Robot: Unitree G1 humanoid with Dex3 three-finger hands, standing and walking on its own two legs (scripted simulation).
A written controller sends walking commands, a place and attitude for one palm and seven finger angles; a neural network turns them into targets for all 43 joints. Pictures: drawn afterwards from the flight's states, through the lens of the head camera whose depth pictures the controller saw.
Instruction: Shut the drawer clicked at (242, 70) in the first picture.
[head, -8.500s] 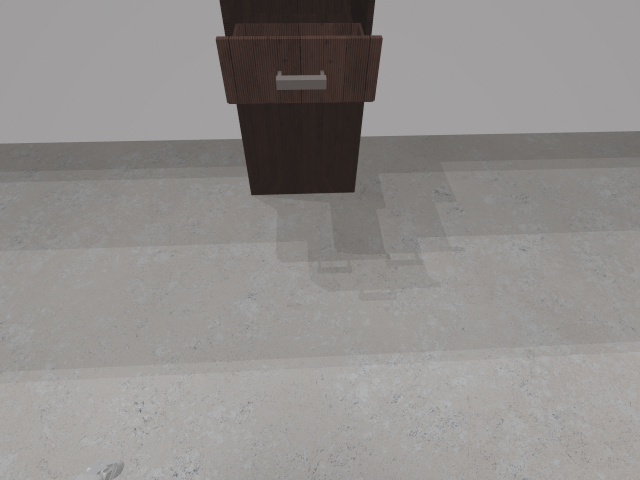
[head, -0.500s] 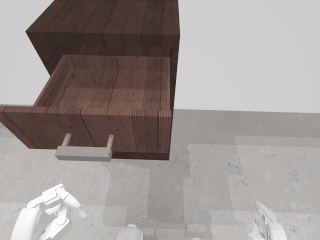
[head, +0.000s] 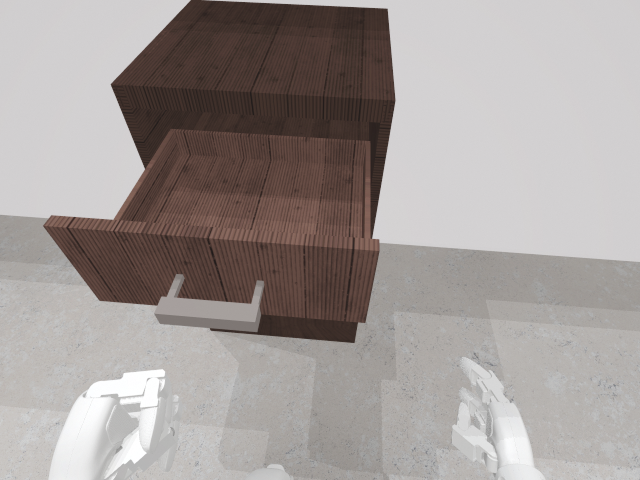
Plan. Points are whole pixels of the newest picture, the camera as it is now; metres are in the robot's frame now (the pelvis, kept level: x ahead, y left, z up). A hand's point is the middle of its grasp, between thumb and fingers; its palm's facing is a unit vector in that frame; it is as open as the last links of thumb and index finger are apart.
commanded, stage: raise the hand and make a fist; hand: left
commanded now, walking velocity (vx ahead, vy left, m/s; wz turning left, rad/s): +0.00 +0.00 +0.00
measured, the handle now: (213, 299) +0.34 +0.19 +0.01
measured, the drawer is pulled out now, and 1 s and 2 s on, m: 0.29 0.29 0.29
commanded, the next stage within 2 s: bring the fist close to the handle in 0.44 s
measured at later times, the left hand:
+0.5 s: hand (180, 430) +0.15 +0.15 +0.10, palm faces +0.03 -1.00 -0.06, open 3.3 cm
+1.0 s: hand (207, 411) +0.18 +0.14 +0.07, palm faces +0.01 -1.00 -0.05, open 3.3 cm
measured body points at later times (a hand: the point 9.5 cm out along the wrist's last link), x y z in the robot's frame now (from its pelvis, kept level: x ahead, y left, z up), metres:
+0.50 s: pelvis +0.01 -0.01 +0.00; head +0.01 -0.02 +0.45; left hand +0.14 +0.20 +0.11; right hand +0.20 -0.24 -0.05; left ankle +0.04 +0.10 -0.68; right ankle -0.01 -0.12 -0.68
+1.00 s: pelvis +0.00 -0.03 +0.00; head +0.04 -0.04 +0.44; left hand +0.17 +0.19 +0.07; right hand +0.19 -0.27 -0.08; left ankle +0.04 +0.10 -0.68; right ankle -0.01 -0.12 -0.68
